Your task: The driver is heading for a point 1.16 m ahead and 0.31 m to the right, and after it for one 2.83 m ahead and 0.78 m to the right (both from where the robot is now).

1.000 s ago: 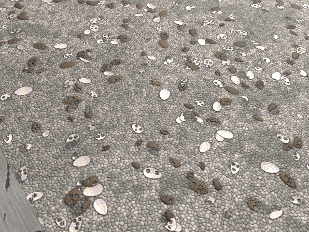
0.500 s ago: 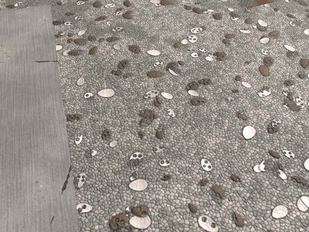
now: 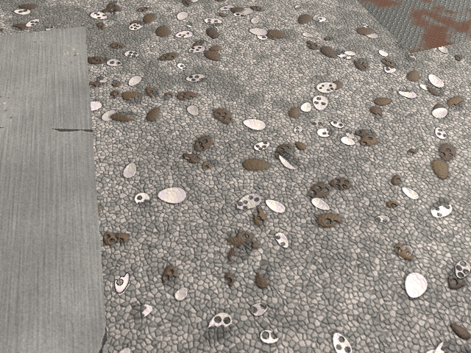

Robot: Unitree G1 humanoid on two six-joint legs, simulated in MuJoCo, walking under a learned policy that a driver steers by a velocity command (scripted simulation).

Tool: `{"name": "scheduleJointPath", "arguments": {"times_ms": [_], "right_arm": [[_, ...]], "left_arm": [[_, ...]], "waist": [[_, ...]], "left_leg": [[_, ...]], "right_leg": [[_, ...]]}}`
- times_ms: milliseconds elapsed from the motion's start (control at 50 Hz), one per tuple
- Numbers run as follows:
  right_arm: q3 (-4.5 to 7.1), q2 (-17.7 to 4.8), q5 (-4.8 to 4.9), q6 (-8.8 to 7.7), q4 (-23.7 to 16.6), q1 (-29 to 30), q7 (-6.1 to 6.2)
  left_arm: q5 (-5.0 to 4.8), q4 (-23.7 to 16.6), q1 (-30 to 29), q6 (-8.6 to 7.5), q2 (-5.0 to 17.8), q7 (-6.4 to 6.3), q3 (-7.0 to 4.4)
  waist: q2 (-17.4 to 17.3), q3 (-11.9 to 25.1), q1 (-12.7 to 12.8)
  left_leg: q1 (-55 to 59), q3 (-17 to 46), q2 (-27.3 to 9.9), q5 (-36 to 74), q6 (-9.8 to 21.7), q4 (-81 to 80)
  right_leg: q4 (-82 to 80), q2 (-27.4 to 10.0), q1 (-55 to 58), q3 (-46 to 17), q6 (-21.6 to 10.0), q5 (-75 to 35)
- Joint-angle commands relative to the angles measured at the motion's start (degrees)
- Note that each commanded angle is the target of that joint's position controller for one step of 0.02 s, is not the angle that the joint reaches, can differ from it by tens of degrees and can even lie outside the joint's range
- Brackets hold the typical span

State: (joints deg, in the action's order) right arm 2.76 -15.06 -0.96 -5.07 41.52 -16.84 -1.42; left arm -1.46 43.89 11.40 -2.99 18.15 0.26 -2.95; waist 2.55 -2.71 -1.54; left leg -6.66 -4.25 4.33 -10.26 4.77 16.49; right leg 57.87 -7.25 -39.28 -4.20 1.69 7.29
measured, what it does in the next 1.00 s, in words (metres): walks ahead, turning right: right foot, then left foot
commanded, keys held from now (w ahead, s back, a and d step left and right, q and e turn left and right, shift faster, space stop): w+e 0.70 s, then w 0.30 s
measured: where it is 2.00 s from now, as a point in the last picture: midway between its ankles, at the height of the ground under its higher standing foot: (343, 202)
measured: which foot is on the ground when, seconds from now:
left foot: down 0.00-0.28, up 0.30-0.72, down 0.74-1.00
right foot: up 0.00-0.26, down 0.28-0.76, up 0.78-1.00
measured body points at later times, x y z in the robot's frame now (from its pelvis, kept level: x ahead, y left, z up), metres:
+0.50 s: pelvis +0.29 -0.08 +0.00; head +0.33 -0.10 +0.44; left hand +0.46 +0.16 -0.11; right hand +0.39 -0.39 -0.09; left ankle +0.38 +0.08 -0.67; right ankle +0.29 -0.15 -0.75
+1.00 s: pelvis +0.57 -0.12 +0.00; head +0.60 -0.12 +0.45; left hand +0.84 +0.03 -0.10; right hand +0.47 -0.38 -0.12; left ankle +0.61 -0.03 -0.75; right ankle +0.55 -0.28 -0.68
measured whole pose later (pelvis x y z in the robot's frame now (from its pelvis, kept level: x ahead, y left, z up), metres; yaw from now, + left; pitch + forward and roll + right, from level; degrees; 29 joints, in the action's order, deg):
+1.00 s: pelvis +0.57 -0.12 +0.00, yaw -29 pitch +1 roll +1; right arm 2.7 -15.0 0.1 -5.4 45.4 -20.2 -1.0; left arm -0.4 38.5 11.4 -2.7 17.1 0.2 -2.7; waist 2.6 -1.1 -3.3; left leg -9.5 -0.5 2.8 -10.7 2.5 18.7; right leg 55.0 -3.5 -33.9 -3.1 -0.1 15.2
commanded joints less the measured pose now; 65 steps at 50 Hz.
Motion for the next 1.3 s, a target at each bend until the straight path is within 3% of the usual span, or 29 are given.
{"name": "scheduleJointPath", "arguments": {"times_ms": [20, 180, 220, 260, 280, 300, 320, 340, 360, 380, 400, 480, 560, 640, 720, 740, 760, 780, 800, 840, 920, 1040, 1160, 1200, 1220, 1240, 1260, 1280, 1300], "right_arm": [[2.13, -8.11, -0.11, -1.37, -2.98, 3.07, 0.84], [3.21, -10.8, 1.45, 1.04, 1.26, -1.71, 1.79], [3.68, -12.48, 1.63, 2.02, 0.96, -0.32, 2.47], [3.7, -13.13, 1.71, 2.98, 0.39, 1.1, 3.27], [2.95, -11.73, 1.26, 2.67, -0.36, 0.6, 3.66], [0.39, -3.53, -0.54, 1.1, -3.19, -5.57, 2.63], [0.42, -6.86, 0.82, -1.19, -3.34, -1.86, 1.57], [1.2, -9.93, 3.07, -2.51, -5.13, 3.57, 0.81], [0.78, -9.45, 2.84, -3.27, -5.9, 5.77, 0.86], [0.98, -9.36, 1.36, -3.45, -5.89, 6.83, 1.26], [1.43, -9.91, 0.57, -2.95, -5.81, 6.24, 1.42], [0.78, -7.34, -0.13, -0.73, -5.78, 5.06, 1.59], [-0.39, -4.83, 0.09, -0.82, -7.6, 13.88, 1.32], [0.32, -6.75, 1.3, -1.64, -8.74, 18.29, 0.52], [2.22, -9.61, 1.38, -2.59, -6.77, 10.58, 0.48], [2.95, -11.21, 0.43, -2.94, -5.85, 4.6, 0.77], [3.69, -14.46, -0.23, -2.83, -5.35, -2.64, 0.93], [4.71, -17.1, 0.28, -1.91, -1.89, -7.22, 0.25], [3.49, -11.66, 1.47, -1.88, -3.16, -4.95, 0.02], [2.17, -8.21, 0.6, -1.35, -3.6, 0.07, 0.18], [1.36, -6.2, 0.76, -1.55, -1.77, 1.51, 0.45], [2.28, -10.65, 1.83, -0.69, 1.0, -1.04, 0.9], [2.45, -12.1, 2.63, 0.75, 4.32, -5.62, 0.96], [2.53, -12.73, 2.84, 1.44, 4.76, -4.97, 1.23], [2.16, -11.95, 2.73, 1.56, 4.72, -4.87, 1.32], [1.0, -9.33, 1.76, 1.3, 3.39, -3.87, 1.33], [-1.04, -2.9, 1.31, 0.36, 1.66, -9.67, 1.32], [-0.09, -6.96, 2.52, -0.31, 2.54, -8.46, 1.29], [1.19, -10.59, 3.7, -0.48, 1.42, -4.32, 1.15]], "left_arm": [[0.13, -2.68, -0.27, -0.56, 2.75, 0.36, -0.69], [0.42, -8.42, -10.51, -1.09, 1.25, 3.44, 0.23], [0.42, -9.22, -8.15, -0.78, 2.76, 3.86, -0.52], [0.34, -7.2, 3.69, -0.31, 6.91, 3.34, -2.89], [0.12, -5.41, 13.11, 0.12, 10.84, 2.36, -4.69], [-0.21, -5.48, 14.17, 0.07, 16.85, 1.71, -5.83], [0.04, -6.87, 15.42, -0.57, 12.93, 1.81, -4.63], [0.54, -6.64, 13.5, -0.89, 9.96, 1.7, -3.84], [0.3, -7.04, 10.16, -1.06, 8.64, 1.55, -3.47], [0.29, -7.69, 6.35, -1.0, 7.24, 1.48, -3.03], [0.87, -8.63, 4.1, -1.0, 5.62, 1.25, -2.38], [0.73, -8.48, 3.07, -1.02, 7.2, 0.13, -2.75], [0.14, -7.13, 5.29, -0.12, 8.58, -1.03, -3.19], [-0.29, -5.63, 8.83, 0.68, 8.5, -1.29, -3.26], [0.24, -5.79, 7.02, 1.09, 6.84, -1.33, -2.96], [0.71, -6.04, 7.51, 0.89, 3.9, -1.08, -1.91], [1.86, -6.46, 11.79, 0.56, 0.19, -1.01, -0.63], [-0.54, -7.05, 17.77, 0.06, -0.09, -0.98, -0.17], [-1.11, -5.78, 15.03, -0.04, 5.63, -1.14, -1.23], [0.23, -7.79, 4.28, 0.07, 6.73, -1.08, -1.6], [0.72, -8.03, 3.83, -0.28, 2.78, -0.17, -1.01], [1.12, -10.2, -5.94, -1.18, -0.15, 0.69, 0.72], [0.32, -12.43, -12.75, -1.83, 1.62, 1.85, 0.2], [0.58, -11.63, -8.7, -2.19, 3.27, 1.82, -0.76], [0.93, -9.53, -1.8, -2.21, 5.46, 1.39, -2.04], [1.71, -7.79, 8.1, -2.09, 8.98, 0.7, -3.34], [2.41, -6.94, 13.31, -1.41, 14.71, 0.25, -4.63], [1.91, -6.42, 14.56, -1.16, 9.96, 0.33, -3.54], [1.47, -6.22, 11.08, -1.28, 7.36, 0.34, -2.53]], "waist": [[-5.31, 0.23, 0.43], [-4.6, -3.04, -3.25], [-6.74, 0.16, -0.84], [-7.26, 7.8, 6.2], [-3.35, 13.34, 10.71], [11.97, 18.55, 4.84], [7.39, 26.58, 8.18], [4.08, 18.9, 9.34], [-0.64, 12.9, 7.34], [-3.41, 8.5, 4.84], [-2.58, 7.02, 2.9], [-0.94, 4.27, 0.68], [1.53, 2.94, 4.06], [2.74, 3.34, 5.77], [4.83, 5.02, 0.79], [3.08, 10.27, -1.8], [-6.38, 18.3, -2.38], [-24.93, 20.94, -0.4], [-14.8, 14.37, -2.05], [-5.57, 4.34, -2.26], [-8.91, 2.9, 0.87], [-7.04, 1.41, -1.89], [-7.66, -0.1, -3.01], [-7.48, 1.61, 0.59], [-6.37, 5.84, 4.07], [-3.44, 13.44, 8.66], [11.15, 21.79, 7.41], [10.22, 22.81, 8.97], [6.76, 13.72, 8.29]], "left_leg": [[-1.59, 3.22, -14.45, 14.06, 6.6, -9.36], [13.25, -1.48, -19.73, 23.63, 4.65, -4.58], [15.15, -3.18, -19.81, 42.35, 3.14, 2.39], [11.55, -5.82, -17.55, 54.07, 0.64, 19.81], [-0.43, -6.08, -15.21, 41.47, -1.69, 35.64], [-27.15, -3.38, -3.05, -12.42, -6.02, 57.15], [-35.31, 9.93, -0.21, -23.68, -5.77, 65.61], [-40.18, 11.65, -3.87, -18.86, -4.57, 64.89], [-39.39, 10.83, -6.45, -14.06, -3.84, 59.77], [-36.84, 10.08, -8.25, -11.56, -4.19, 54.21], [-32.72, 10.2, -9.44, -9.75, -4.64, 51.39], [-28.43, 7.72, -9.45, -6.03, -8.36, 41.22], [-23.17, 6.34, -6.08, 10.51, -9.76, 22.67], [-19.92, 8.27, -3.97, 13.53, -8.84, 13.83], [-10.78, 7.9, -4.31, 7.98, -4.49, 9.17], [-0.33, 10.51, -8.28, 7.2, -1.8, 9.59], [15.42, 23.27, -18.69, 4.62, 3.01, 10.76], [25.47, 50.5, -27.89, -13.71, 11.29, 2.2], [20.99, 51.25, -26.41, -25.36, 9.89, -1.09], [8.15, 34.85, -21.48, -13.95, 6.96, -1.69], [0.38, 22.28, -16.31, 2.72, 7.29, -4.99], [-1.07, 13.25, -15.37, 10.14, 7.38, -7.76], [4.02, 12.53, -18.2, 12.59, 5.28, -4.83], [3.97, 12.45, -17.72, 20.92, 3.77, 0.71], [1.73, 10.57, -15.08, 26.84, 2.42, 8.7], [-7.16, 8.37, -12.08, 19.2, 0.21, 22.88], [-28.47, 4.02, -3.57, -10.39, -4.03, 44.47], [-35.03, 10.9, -3.71, -22.62, -4.19, 53.47], [-38.71, 11.49, -6.44, -18.61, -3.72, 55.98]], "right_leg": [[-8.84, 0.36, 1.48, -1.18, 0.39, -11.39], [-23.13, 2.96, -2.89, 4.6, -3.78, -6.77], [-23.25, 6.11, 2.56, 7.98, -6.01, -0.38], [-25.17, 10.87, 19.57, 10.28, -9.25, 0.71], [-26.83, 7.52, 37.1, 2.58, -12.3, -1.96], [-29.63, -7.68, 58.04, -28.86, -23.13, 4.82], [-38.04, -11.93, 64.62, -45.4, -26.75, 10.14], [-39.58, -10.33, 60.47, -36.43, -23.32, 8.3], [-39.67, -7.72, 52.13, -29.05, -21.15, 3.8], [-40.24, -5.58, 43.91, -24.01, -19.74, -2.84], [-41.61, -3.8, 38.36, -20.48, -19.3, -8.42], [-44.44, -0.96, 27.5, -14.04, -19.48, -16.62], [-43.33, 3.79, 22.74, -9.32, -15.23, -10.38], [-39.75, 1.79, 26.79, -15.16, -13.47, -3.12], [-31.17, 1.02, 30.54, -19.14, -10.72, -4.76], [-21.92, 3.78, 28.48, -16.14, -8.95, -5.45], [-5.38, 9.26, 18.98, -10.63, -6.31, 9.47], [10.87, 13.54, 0.65, -5.31, -3.44, 26.61], [16.22, 9.96, -4.55, -7.91, -2.96, 23.58], [15.04, 6.5, -3.99, -4.67, -2.88, 15.39], [4.47, 2.86, 1.67, -1.51, -2.5, 10.86], [-16.87, 2.65, 4.73, 2.17, -1.03, -2.85], [-26.81, 4.85, 8.99, 3.29, -3.06, -4.26], [-30.64, 6.4, 17.38, 4.29, -4.81, -2.75], [-32.08, 7.22, 28.01, 4.92, -6.21, -2.93], [-30.07, -0.06, 43.73, -1.95, -9.24, -3.56], [-32.88, -15.4, 63.01, -25.2, -17.15, 3.4], [-38.73, -16.79, 60.81, -34.98, -18.81, 12.49], [-40.23, -14.94, 53.8, -27.1, -16.47, 13.91]]}}
Keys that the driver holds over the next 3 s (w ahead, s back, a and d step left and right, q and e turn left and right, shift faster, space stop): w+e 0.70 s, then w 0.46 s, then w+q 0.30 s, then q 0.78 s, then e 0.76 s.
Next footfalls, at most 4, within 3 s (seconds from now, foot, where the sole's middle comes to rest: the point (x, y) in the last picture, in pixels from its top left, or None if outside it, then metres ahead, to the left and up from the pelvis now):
0.28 right None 0.32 -0.16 -0.78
0.74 left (248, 295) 0.65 -0.04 -0.78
1.24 right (357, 265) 0.74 -0.39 -0.78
1.72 left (308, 185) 1.06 -0.28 -0.78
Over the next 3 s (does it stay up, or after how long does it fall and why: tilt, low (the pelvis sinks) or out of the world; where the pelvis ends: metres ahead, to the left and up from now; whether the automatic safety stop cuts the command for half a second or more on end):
stays up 0.93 -0.42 -0.01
